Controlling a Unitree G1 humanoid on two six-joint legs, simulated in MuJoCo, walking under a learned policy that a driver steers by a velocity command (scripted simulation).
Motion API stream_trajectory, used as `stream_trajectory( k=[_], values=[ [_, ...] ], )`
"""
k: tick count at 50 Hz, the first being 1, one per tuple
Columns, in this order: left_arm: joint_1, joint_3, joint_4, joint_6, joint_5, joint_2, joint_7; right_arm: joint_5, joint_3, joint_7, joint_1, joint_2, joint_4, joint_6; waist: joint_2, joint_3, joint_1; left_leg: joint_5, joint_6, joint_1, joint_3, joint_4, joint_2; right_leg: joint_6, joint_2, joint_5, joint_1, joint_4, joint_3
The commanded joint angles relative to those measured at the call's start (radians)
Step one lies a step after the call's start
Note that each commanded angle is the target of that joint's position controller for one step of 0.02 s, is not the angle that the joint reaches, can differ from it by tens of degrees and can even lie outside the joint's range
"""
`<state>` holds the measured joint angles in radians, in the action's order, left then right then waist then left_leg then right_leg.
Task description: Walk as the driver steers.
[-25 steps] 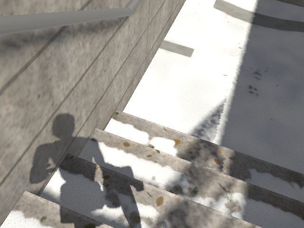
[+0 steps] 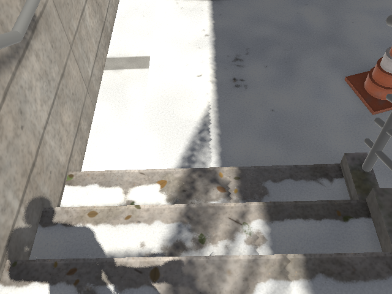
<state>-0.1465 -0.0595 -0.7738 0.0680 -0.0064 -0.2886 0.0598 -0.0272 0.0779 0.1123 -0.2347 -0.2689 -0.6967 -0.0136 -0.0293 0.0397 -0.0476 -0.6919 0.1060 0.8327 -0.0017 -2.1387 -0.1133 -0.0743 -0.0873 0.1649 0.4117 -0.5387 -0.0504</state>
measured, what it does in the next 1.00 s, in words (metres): steps to the left: left foot 0.15 m higher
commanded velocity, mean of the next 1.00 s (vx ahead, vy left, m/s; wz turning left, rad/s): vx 0.19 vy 0.00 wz -0.28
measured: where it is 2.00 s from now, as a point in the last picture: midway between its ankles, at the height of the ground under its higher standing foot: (169, 254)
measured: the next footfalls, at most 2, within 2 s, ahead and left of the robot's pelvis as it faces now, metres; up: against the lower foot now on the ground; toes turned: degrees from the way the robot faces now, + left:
left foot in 0.78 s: +0.05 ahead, +0.28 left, +0.15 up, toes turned -12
right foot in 1.08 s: +0.21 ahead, +0.05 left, +0.00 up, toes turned -11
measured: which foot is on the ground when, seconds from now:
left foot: up 0.00-0.76, down 0.78-1.00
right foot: down 0.00-0.78, up 0.80-1.00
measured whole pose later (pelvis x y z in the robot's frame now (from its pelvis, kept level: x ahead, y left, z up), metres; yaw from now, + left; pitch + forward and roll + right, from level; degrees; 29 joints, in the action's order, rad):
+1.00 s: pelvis +0.13 +0.15 +0.05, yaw -14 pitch -2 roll +1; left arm -0.08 -0.02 -0.56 -0.06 -0.02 -0.23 0.00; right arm -0.03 0.01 0.08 -0.74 -0.25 -0.82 0.03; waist 0.01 -0.09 -0.11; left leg -0.28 0.02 0.33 0.00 -1.22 0.04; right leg 0.01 -0.08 -0.14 0.62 -0.97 -0.04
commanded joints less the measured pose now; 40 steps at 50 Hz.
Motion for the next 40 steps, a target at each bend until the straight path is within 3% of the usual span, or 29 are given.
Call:
stream_trajectory(
  k=[1, 2, 3, 4, 6, 7, 8, 10, 13, 16, 17, 19, 20, 23, 26, 29, 33, 35, 37, 38, 39, 40],
  values=[
    [0.041, 0.005, 0.113, -0.010, 0.010, -0.121, -0.041, 0.024, -0.011, 0.035, 0.060, -0.026, 0.128, -0.017, 0.067, -0.181, 0.027, 0.234, -0.039, 0.337, -0.081, 0.014, 0.048, -0.159, 0.395, -0.018, -0.269, 0.150, -0.483],
    [0.047, 0.014, 0.124, -0.009, 0.010, -0.124, -0.054, 0.032, -0.015, 0.032, 0.056, -0.005, 0.132, -0.030, 0.093, -0.165, 0.024, 0.275, -0.043, 0.333, -0.055, -0.026, 0.081, -0.121, 0.348, -0.016, -0.211, 0.143, -0.453],
    [0.045, 0.036, 0.138, -0.012, 0.013, -0.114, -0.066, 0.007, -0.002, 0.023, 0.029, -0.044, 0.137, -0.031, 0.070, -0.157, 0.005, 0.450, -0.045, 0.299, -0.079, 0.077, 0.090, -0.057, 0.271, 0.033, -0.140, 0.105, -0.388],
    [0.042, 0.038, 0.144, -0.010, 0.015, -0.120, -0.081, 0.011, -0.009, 0.016, 0.057, -0.013, 0.152, -0.033, 0.114, -0.139, 0.010, 0.486, -0.031, 0.303, -0.044, 0.046, 0.118, -0.036, 0.240, -0.086, -0.103, 0.078, -0.377],
    [-0.041, 0.053, 0.146, 0.000, 0.029, -0.124, -0.103, 0.019, -0.030, 0.003, 0.107, 0.045, 0.202, -0.031, 0.162, -0.154, 0.036, 0.453, -0.007, 0.356, -0.034, -0.074, 0.157, -0.048, 0.231, -0.243, -0.122, 0.039, -0.410],
    [-0.075, 0.061, 0.150, 0.005, 0.029, -0.114, -0.110, 0.018, -0.038, -0.002, 0.133, 0.067, 0.228, -0.033, 0.171, -0.151, 0.043, 0.428, 0.002, 0.378, -0.038, -0.113, 0.171, -0.055, 0.219, -0.250, -0.138, 0.036, -0.428],
    [-0.102, 0.081, 0.161, 0.019, 0.022, -0.088, -0.132, 0.029, -0.056, -0.004, 0.177, 0.084, 0.263, -0.048, 0.162, -0.113, 0.063, 0.484, 0.029, 0.410, -0.033, -0.031, 0.203, -0.068, 0.190, -0.159, -0.124, 0.022, -0.411],
    [-0.158, 0.094, 0.169, 0.028, 0.021, -0.070, -0.151, 0.037, -0.066, -0.010, 0.221, 0.106, 0.302, -0.061, 0.162, -0.120, 0.082, 0.484, 0.061, 0.422, -0.028, -0.053, 0.227, -0.083, 0.179, -0.149, -0.164, 0.014, -0.460],
    [-0.182, 0.089, 0.196, 0.029, 0.018, -0.100, -0.164, 0.024, -0.075, -0.021, 0.245, 0.103, 0.334, -0.064, 0.165, -0.151, 0.091, 0.427, 0.076, 0.439, -0.061, -0.096, 0.242, -0.103, 0.193, -0.156, -0.280, 0.013, -0.513],
    [-0.197, 0.090, 0.218, 0.029, 0.018, -0.098, -0.172, 0.013, -0.081, -0.025, 0.277, 0.089, 0.349, -0.070, 0.145, -0.157, 0.109, 0.387, 0.082, 0.413, -0.091, -0.118, 0.244, -0.128, 0.208, -0.152, -0.345, 0.026, -0.538],
    [-0.204, 0.081, 0.224, 0.022, 0.022, -0.115, -0.165, 0.009, -0.072, -0.025, 0.273, 0.081, 0.341, -0.070, 0.142, -0.155, 0.113, 0.356, 0.073, 0.378, -0.090, -0.175, 0.252, -0.123, 0.204, -0.206, -0.343, 0.045, -0.545],
    [-0.201, 0.078, 0.237, 0.019, 0.018, -0.113, -0.163, 0.006, -0.077, -0.026, 0.283, 0.077, 0.348, -0.072, 0.123, -0.142, 0.115, 0.312, 0.065, 0.349, -0.117, -0.179, 0.255, -0.151, 0.206, -0.203, -0.354, 0.053, -0.555],
    [-0.210, 0.072, 0.239, 0.011, 0.027, -0.122, -0.155, -0.006, -0.069, -0.029, 0.279, 0.068, 0.338, -0.061, 0.114, -0.156, 0.118, 0.237, 0.054, 0.314, -0.142, -0.245, 0.249, -0.183, 0.226, -0.256, -0.376, 0.065, -0.578],
    [-0.232, 0.072, 0.232, 0.007, 0.000, -0.105, -0.144, -0.004, -0.070, -0.048, 0.251, 0.052, 0.327, -0.057, 0.075, -0.127, 0.109, 0.216, 0.037, 0.259, -0.120, -0.142, 0.205, -0.197, 0.201, 0.034, -0.361, 0.128, -0.569],
    [-0.252, 0.065, 0.211, 0.002, -0.008, -0.107, -0.141, -0.003, -0.065, -0.067, 0.221, 0.041, 0.319, -0.049, 0.104, -0.088, 0.105, 0.219, 0.029, 0.177, -0.076, -0.045, 0.170, -0.211, 0.183, 0.146, -0.287, 0.175, -0.571],
    [-0.288, 0.049, 0.186, -0.011, -0.020, -0.114, -0.140, -0.003, -0.064, -0.082, 0.200, 0.026, 0.315, -0.023, 0.123, -0.068, 0.113, 0.209, 0.001, 0.146, -0.097, 0.073, 0.137, -0.226, 0.194, 0.194, -0.267, 0.158, -0.586],
    [-0.305, 0.015, 0.167, -0.026, -0.034, -0.154, -0.131, -0.003, -0.061, -0.094, 0.161, 0.005, 0.311, 0.009, 0.162, -0.075, 0.112, 0.166, -0.031, 0.118, -0.122, 0.225, 0.108, -0.230, 0.227, 0.329, -0.235, 0.144, -0.645],
    [-0.262, -0.003, 0.172, -0.032, -0.046, -0.172, -0.123, 0.002, -0.064, -0.102, 0.118, -0.002, 0.306, 0.022, 0.182, -0.084, 0.084, 0.153, -0.047, 0.007, -0.119, 0.354, 0.088, -0.200, 0.220, 0.374, -0.139, 0.135, -0.623],
    [-0.149, -0.022, 0.189, -0.035, -0.054, -0.191, -0.107, 0.010, -0.064, -0.114, 0.017, -0.017, 0.289, 0.031, 0.221, -0.111, 0.008, 0.150, -0.069, -0.305, -0.063, 0.572, 0.075, -0.139, 0.179, 0.382, 0.075, 0.145, -0.515],
    [-0.048, -0.032, 0.205, -0.034, -0.051, -0.193, -0.092, 0.016, -0.059, -0.119, -0.114, -0.031, 0.257, 0.037, 0.252, -0.133, -0.079, 0.111, -0.084, -0.616, 0.015, 0.723, 0.089, -0.086, 0.131, 0.341, 0.279, 0.131, -0.382],
    [0.039, -0.032, 0.214, -0.041, -0.053, -0.143, -0.077, 0.035, -0.046, -0.112, -0.349, -0.050, 0.175, 0.040, 0.194, -0.082, -0.208, 0.040, -0.090, -0.890, 0.051, 0.890, 0.117, -0.024, 0.053, 0.298, 0.518, -0.040, -0.266],
    [0.298, -0.007, 0.327, -0.068, -0.106, -0.038, -0.080, 0.023, 0.013, -0.089, -0.601, -0.222, 0.046, 0.047, -0.281, 0.238, -0.355, -0.583, -0.168, -0.624, -0.452, 1.603, 0.013, 0.016, -0.134, 0.645, 0.811, -0.545, -0.175]
  ],
)
Keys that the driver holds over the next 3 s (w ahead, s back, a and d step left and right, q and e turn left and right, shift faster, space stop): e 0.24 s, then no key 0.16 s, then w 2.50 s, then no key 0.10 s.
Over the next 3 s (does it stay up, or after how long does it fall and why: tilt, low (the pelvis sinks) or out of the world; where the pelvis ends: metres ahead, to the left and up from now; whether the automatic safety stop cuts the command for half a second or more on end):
stays up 1.24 0.11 -0.54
